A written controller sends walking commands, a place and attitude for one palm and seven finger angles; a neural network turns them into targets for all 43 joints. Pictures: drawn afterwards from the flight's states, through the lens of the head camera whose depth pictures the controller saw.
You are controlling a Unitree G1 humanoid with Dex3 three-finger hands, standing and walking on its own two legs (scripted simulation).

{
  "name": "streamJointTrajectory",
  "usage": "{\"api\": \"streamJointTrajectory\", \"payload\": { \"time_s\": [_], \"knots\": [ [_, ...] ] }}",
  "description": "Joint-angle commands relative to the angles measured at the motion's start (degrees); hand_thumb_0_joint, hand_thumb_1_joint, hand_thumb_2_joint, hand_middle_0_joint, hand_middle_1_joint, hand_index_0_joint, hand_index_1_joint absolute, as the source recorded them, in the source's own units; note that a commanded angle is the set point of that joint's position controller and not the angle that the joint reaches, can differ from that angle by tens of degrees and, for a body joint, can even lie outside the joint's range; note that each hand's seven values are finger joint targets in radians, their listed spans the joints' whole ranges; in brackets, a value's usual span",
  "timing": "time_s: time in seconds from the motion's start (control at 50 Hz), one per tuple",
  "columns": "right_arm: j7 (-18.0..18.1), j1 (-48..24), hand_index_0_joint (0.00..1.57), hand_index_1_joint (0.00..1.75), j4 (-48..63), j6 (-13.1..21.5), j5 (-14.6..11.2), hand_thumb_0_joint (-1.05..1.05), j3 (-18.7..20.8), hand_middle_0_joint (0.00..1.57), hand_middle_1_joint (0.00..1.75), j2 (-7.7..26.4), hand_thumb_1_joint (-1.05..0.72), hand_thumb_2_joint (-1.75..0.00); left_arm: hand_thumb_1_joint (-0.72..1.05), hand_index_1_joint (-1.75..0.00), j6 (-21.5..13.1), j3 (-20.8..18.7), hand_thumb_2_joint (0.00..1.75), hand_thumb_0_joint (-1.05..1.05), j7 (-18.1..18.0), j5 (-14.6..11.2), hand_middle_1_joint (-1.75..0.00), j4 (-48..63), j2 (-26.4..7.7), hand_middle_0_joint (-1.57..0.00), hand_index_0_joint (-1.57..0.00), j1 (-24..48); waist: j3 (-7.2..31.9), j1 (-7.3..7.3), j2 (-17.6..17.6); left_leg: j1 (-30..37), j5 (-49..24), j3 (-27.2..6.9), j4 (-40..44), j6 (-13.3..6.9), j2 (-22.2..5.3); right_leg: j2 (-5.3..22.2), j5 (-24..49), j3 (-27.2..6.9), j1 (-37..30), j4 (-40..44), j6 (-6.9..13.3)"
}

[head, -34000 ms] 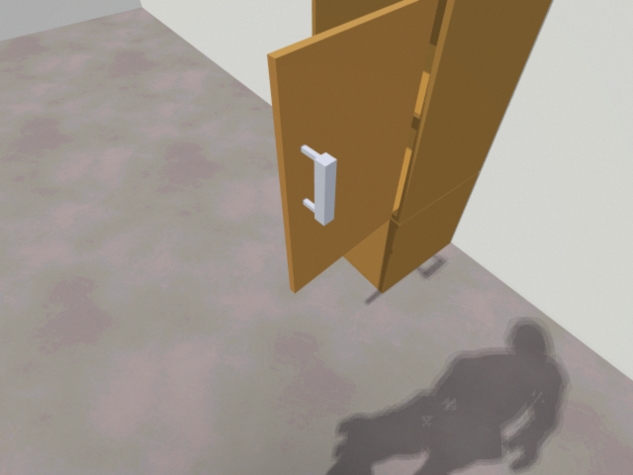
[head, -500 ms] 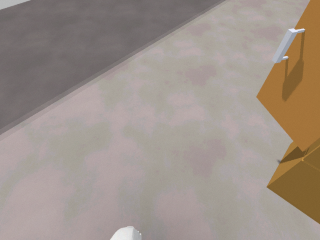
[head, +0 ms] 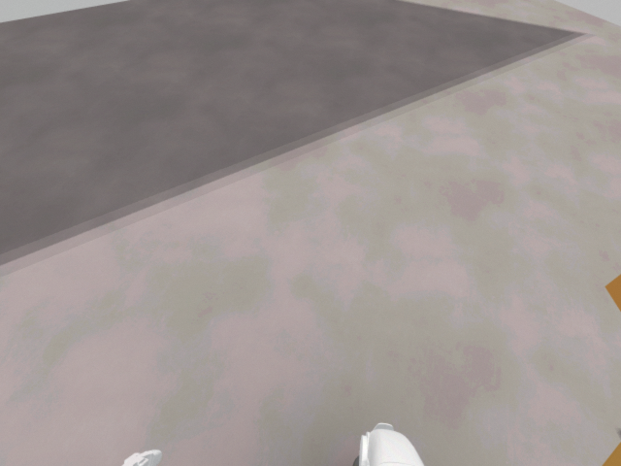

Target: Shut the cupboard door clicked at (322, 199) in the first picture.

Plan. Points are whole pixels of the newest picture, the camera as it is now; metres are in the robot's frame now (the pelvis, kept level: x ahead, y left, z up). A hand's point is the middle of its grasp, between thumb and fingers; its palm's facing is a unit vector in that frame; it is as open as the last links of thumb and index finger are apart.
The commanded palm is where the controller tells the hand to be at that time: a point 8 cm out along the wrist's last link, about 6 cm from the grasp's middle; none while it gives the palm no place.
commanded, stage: walk to a spot facing it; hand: left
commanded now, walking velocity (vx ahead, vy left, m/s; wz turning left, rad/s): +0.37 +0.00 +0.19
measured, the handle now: out of the picture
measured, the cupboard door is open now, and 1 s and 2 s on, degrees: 59 59 59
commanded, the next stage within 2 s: turn to face it in 0.46 s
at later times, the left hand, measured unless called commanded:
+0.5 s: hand (216, 434) +0.19 +0.15 -0.17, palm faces +0.25 -0.95 -0.20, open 7.2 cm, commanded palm none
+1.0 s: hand (183, 332) +0.35 +0.24 -0.17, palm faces +0.19 -0.96 -0.20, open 7.4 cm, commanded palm none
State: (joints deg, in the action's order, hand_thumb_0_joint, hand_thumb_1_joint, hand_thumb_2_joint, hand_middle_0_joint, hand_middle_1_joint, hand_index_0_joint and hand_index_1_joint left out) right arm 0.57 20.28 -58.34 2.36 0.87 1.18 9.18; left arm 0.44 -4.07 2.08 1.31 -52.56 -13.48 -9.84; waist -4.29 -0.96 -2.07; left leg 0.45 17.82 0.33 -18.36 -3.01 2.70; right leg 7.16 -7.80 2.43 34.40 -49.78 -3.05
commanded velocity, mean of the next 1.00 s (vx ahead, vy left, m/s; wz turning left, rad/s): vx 0.15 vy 0.00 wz -0.03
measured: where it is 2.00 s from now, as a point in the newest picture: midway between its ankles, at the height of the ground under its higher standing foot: (283, 416)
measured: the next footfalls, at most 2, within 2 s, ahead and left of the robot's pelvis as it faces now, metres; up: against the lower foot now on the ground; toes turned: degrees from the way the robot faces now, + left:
right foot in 0.16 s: +0.23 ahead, -0.14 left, +0.00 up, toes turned -4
left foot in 0.64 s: +0.38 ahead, +0.14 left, +0.00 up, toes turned +21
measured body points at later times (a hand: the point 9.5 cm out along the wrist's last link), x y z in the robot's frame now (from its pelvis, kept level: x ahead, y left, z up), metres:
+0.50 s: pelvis +0.22 -0.04 +0.00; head +0.26 -0.02 +0.45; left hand +0.18 +0.20 -0.15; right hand +0.32 -0.26 -0.14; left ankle +0.29 +0.11 -0.68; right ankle +0.19 -0.14 -0.74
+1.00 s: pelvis +0.33 +0.04 +0.00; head +0.36 +0.04 +0.44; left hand +0.34 +0.29 -0.15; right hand +0.46 -0.17 -0.15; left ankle +0.35 +0.12 -0.74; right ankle +0.37 -0.09 -0.70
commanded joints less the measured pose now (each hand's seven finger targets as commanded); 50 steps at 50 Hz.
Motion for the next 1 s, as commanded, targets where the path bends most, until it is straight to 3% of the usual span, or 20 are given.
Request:
{"api": "streamJointTrajectory", "payload": {
  "time_s": [0.0,0.06,0.1,0.12,0.14,0.16,0.18,0.2,0.26,0.42,0.54,0.58,0.6,0.62,0.64,0.66,0.72,0.76,0.86,0.98],
  "knots": [
    [0.9,3.9,0.2,0.3,0.6,1.7,0.4,0.0,2.6,0.2,0.3,9.7,-0.9,-0.9,0.9,-0.3,-2.0,-0.1,0.9,0.0,-0.2,-0.3,-0.3,5.7,-2.8,-0.2,-0.2,6.9,-4.4,-1.67,8.0,-3.3,-21.5,-8.8,6.7,-8.0,-15.3,-0.9,2.1,0.1,-0.7,8.2,1.6],
    [1.1,4.3,0.2,0.3,-0.9,1.6,0.6,0.0,2.8,0.2,0.3,10.4,-0.9,-0.9,0.9,-0.3,-2.5,-0.5,0.9,0.0,-0.4,-0.4,-0.3,5.2,-3.0,-0.2,-0.2,4.7,-4.0,-0.02,7.6,-4.5,-26.9,-8.8,3.3,-7.5,-15.5,-3.3,-2.0,1.5,-9.2,11.7,3.5],
    [1.1,3.5,0.2,0.3,-1.6,1.5,0.3,0.0,2.9,0.2,0.3,10.4,-0.9,-0.9,0.9,-0.3,-3.4,-1.5,0.9,0.0,-0.8,-0.1,-0.3,1.2,-4.7,-0.2,-0.2,-8.5,2.4,6.05,3.8,-8.0,-34.4,-6.6,-12.4,-5.3,-12.7,-5.7,-0.6,2.0,-26.9,17.4,4.9],
    [0.6,4.3,0.2,0.3,-1.2,1.7,-0.4,0.0,2.8,0.2,0.3,8.8,-0.9,-0.9,0.9,-0.3,-4.2,-2.6,0.9,0.0,-1.4,0.6,-0.3,-2.0,-8.5,-0.2,-0.2,-18.2,8.9,9.55,-4.6,-17.0,-25.6,-3.3,-28.8,-3.1,-7.2,1.3,-5.4,-6.5,-42.2,21.6,7.2],
    [0.6,8.8,0.2,0.3,0.0,2.1,-1.2,0.0,2.3,0.2,0.3,5.0,-0.9,-0.9,0.9,-0.3,-4.1,-3.9,0.9,0.0,-2.0,0.9,-0.3,-3.9,-13.6,-0.2,-0.2,-24.5,16.8,9.21,-19.3,-28.5,11.4,-0.3,-48.3,-0.6,3.4,18.5,-7.9,-31.4,-51.4,30.9,12.5],
    [0.5,6.7,0.2,0.3,0.2,1.6,-0.7,0.0,2.6,0.2,0.3,6.1,-0.9,-0.9,0.9,-0.3,-4.0,-3.5,0.9,0.0,-2.2,-0.1,-0.3,-3.1,-12.9,-0.2,-0.2,-21.2,13.0,7.95,-14.9,-32.2,14.2,-5.1,-58.1,-1.7,0.0,20.5,-17.8,-37.1,-44.6,37.4,13.3],
    [0.1,4.9,0.2,0.3,0.0,1.2,-0.5,0.0,3.2,0.2,0.3,5.9,-0.9,-0.9,0.9,-0.3,-3.8,-2.9,0.9,0.0,-2.6,-0.1,-0.3,-1.9,-9.5,-0.2,-0.2,-14.2,6.7,5.25,-11.6,-34.2,8.0,-5.4,-60.9,-1.9,-3.1,18.8,-27.0,-33.5,-37.1,40.2,11.9],
    [-0.2,2.4,0.2,0.3,0.1,1.0,0.1,0.0,2.9,0.2,0.3,4.9,-0.9,-0.9,0.9,-0.3,-3.7,-2.1,0.9,0.0,-2.9,0.2,-0.3,-0.6,-6.9,-0.2,-0.2,-9.6,2.8,3.7,-6.6,-34.6,3.4,-5.1,-60.4,-1.3,-5.4,17.1,-24.5,-26.9,-29.0,40.3,11.5],
    [-0.9,2.4,0.2,0.3,-0.4,-0.7,0.6,0.0,2.2,0.2,0.3,1.6,-0.9,-0.9,0.9,-0.3,-5.0,-0.4,0.9,0.0,-2.9,0.3,-0.3,-0.2,-1.7,-0.2,-0.2,-6.1,0.1,-0.36,-2.0,-30.1,-2.4,-3.3,-54.9,0.4,-7.6,11.8,-4.6,-6.6,-19.0,39.0,9.4],
    [-2.7,-8.0,0.2,0.3,5.3,-2.0,0.5,0.0,2.0,0.2,0.3,1.2,-0.9,-0.9,0.9,-0.3,-5.9,-0.8,0.9,0.0,-3.1,0.1,-0.3,-2.2,-2.8,-0.2,-0.2,-10.6,0.7,0.19,-3.4,-37.1,-6.6,2.2,-35.4,3.4,-9.1,11.4,17.6,6.8,-29.2,37.2,9.6],
    [-3.2,-14.0,0.2,0.3,8.7,-1.2,0.5,0.0,1.9,0.2,0.3,3.4,-0.9,-0.9,0.9,-0.3,-5.0,-1.5,0.9,0.0,-3.2,0.4,-0.3,-2.8,-6.4,-0.2,-0.2,-12.2,1.6,1.42,-4.2,-30.5,-3.4,5.4,-22.0,1.0,-6.5,14.1,28.2,8.6,-35.0,28.9,8.7],
    [-2.4,-5.0,0.2,0.3,5.7,-0.6,0.9,0.0,2.2,0.2,0.3,5.0,-0.9,-0.9,0.9,-0.3,-4.7,-0.9,0.9,0.0,-3.4,0.1,-0.3,-3.2,-5.6,-0.2,-0.2,-12.3,5.6,-2.53,-0.9,-14.1,-10.5,5.8,-13.4,0.2,-3.3,10.5,29.6,10.7,-30.1,16.8,6.8],
    [-1.7,2.6,0.2,0.3,3.9,-0.2,1.2,0.0,2.9,0.2,0.3,9.2,-0.9,-0.9,0.9,-0.3,-4.1,-0.4,0.9,0.0,-3.5,-0.4,-0.3,-3.0,-4.3,-0.2,-0.2,-13.1,11.4,-5.22,5.3,0.6,-23.8,0.2,-11.1,-1.3,-8.3,6.2,14.6,11.7,-21.7,5.9,4.4],
    [-0.7,7.2,0.2,0.3,3.0,0.1,1.4,0.0,4.1,0.2,0.3,15.6,-0.9,-0.9,0.9,-0.3,-3.6,0.6,0.9,0.0,-3.4,-1.4,-0.3,-2.5,-0.4,-0.2,-0.2,-17.0,18.5,-5.04,20.6,13.6,-45.3,-19.7,-9.8,-8.4,-24.9,-3.1,-24.6,10.8,-7.6,-10.4,1.3],
    [0.4,8.1,0.2,0.3,2.4,-0.7,0.4,0.0,3.8,0.2,0.3,16.6,-0.9,-0.9,0.9,-0.3,-3.0,1.4,0.9,0.0,-4.1,-0.9,-0.3,-1.9,-1.4,-0.2,-0.2,-14.4,21.5,-5.86,16.9,13.4,-51.0,-21.5,-6.8,-11.7,-29.0,-4.5,-31.7,2.3,-6.5,-18.5,2.8],
    [0.5,4.0,0.2,0.3,3.7,-1.0,0.5,0.0,3.3,0.2,0.3,15.6,-0.9,-0.9,0.9,-0.3,-2.7,1.2,0.9,0.0,-4.4,-0.7,-0.3,-0.8,-0.9,-0.2,-0.2,-12.8,14.7,-4.03,9.1,3.7,-42.8,-15.9,-5.3,-12.0,-29.4,-2.6,-30.3,0.7,-7.3,-19.9,3.8],
    [1.5,-7.7,0.2,0.3,6.5,-0.4,0.9,0.0,1.3,0.2,0.3,9.6,-0.9,-0.9,0.9,-0.3,-0.6,1.0,0.9,0.0,-3.7,-0.3,-0.3,-3.7,0.1,-0.2,-0.2,-10.9,5.3,-0.14,9.8,-11.8,-27.2,-7.9,0.5,-7.0,-23.8,-0.4,-20.3,-3.4,-8.7,-15.9,2.4],
    [1.6,-10.3,0.2,0.3,6.9,-0.7,0.8,0.0,1.2,0.2,0.3,9.4,-0.9,-0.9,0.9,-0.3,0.7,0.5,0.9,0.0,-3.0,-0.1,-0.3,-4.1,0.7,-0.2,-0.2,-13.1,5.8,1.57,9.5,-13.7,-22.5,-3.1,1.6,-6.1,-22.4,-1.5,-17.9,-2.5,-10.7,-12.5,1.9],
    [1.5,-11.6,0.2,0.3,7.0,-2.1,0.9,0.0,2.4,0.2,0.3,10.6,-0.9,-0.9,0.9,-0.3,2.4,-0.8,0.9,0.0,-2.0,0.2,-0.3,-1.5,1.0,-0.2,-0.2,-10.2,4.7,1.73,7.5,-15.3,-7.9,0.8,3.7,-5.8,-22.9,-3.1,-14.4,0.8,-10.8,-4.3,1.1],
    [1.2,-10.0,0.2,0.3,6.7,-2.7,0.8,0.0,3.8,0.2,0.3,11.1,-0.9,-0.9,0.9,-0.3,1.9,-1.6,0.9,0.0,-1.5,0.4,-0.3,2.1,0.3,-0.2,-0.2,-6.5,4.6,0.83,9.1,-12.3,-11.2,4.1,-1.2,-5.4,-24.8,-4.3,-12.6,2.6,-13.2,6.4,1.2]
  ]
}}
